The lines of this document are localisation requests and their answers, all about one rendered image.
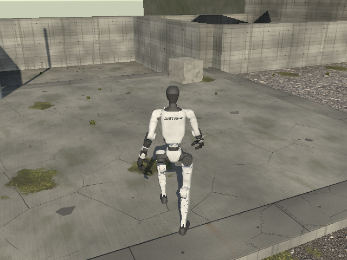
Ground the robot right forearm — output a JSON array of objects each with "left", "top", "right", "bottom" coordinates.
[{"left": 195, "top": 128, "right": 204, "bottom": 143}]

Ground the left robot hand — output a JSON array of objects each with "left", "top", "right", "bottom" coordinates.
[{"left": 137, "top": 157, "right": 150, "bottom": 173}]

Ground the left robot upper arm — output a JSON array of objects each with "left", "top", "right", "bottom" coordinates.
[{"left": 147, "top": 109, "right": 162, "bottom": 140}]

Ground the right robot upper arm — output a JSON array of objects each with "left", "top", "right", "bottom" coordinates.
[{"left": 184, "top": 109, "right": 200, "bottom": 137}]

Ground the robot left forearm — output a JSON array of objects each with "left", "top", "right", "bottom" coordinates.
[{"left": 139, "top": 132, "right": 152, "bottom": 159}]

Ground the right robot hand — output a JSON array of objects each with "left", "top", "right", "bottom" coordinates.
[{"left": 191, "top": 140, "right": 204, "bottom": 150}]

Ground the right robot foot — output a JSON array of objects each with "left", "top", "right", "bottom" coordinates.
[{"left": 179, "top": 220, "right": 190, "bottom": 236}]

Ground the robot left shin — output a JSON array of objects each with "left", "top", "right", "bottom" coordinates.
[{"left": 157, "top": 164, "right": 166, "bottom": 197}]

